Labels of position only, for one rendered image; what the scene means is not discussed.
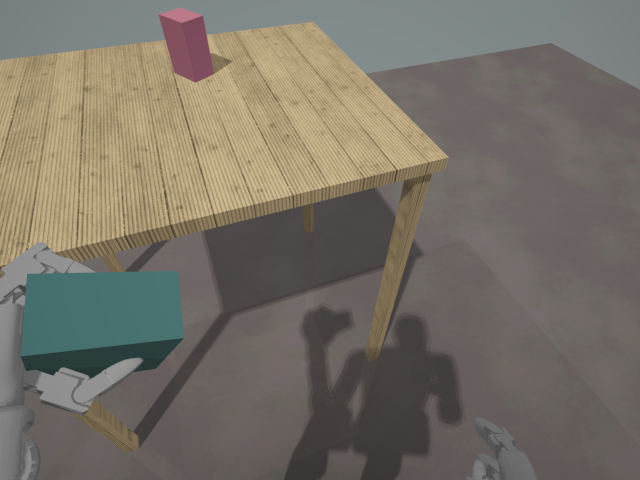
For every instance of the robot left forearm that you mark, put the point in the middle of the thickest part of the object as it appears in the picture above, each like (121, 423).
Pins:
(19, 455)

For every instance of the table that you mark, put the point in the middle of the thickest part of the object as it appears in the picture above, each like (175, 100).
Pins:
(107, 149)

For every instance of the robot right hand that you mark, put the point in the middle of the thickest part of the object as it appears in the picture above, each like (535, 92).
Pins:
(513, 464)

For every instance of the robot left hand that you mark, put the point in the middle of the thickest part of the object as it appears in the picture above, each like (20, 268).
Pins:
(66, 389)

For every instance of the sponge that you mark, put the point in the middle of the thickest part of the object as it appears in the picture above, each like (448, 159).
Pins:
(88, 322)

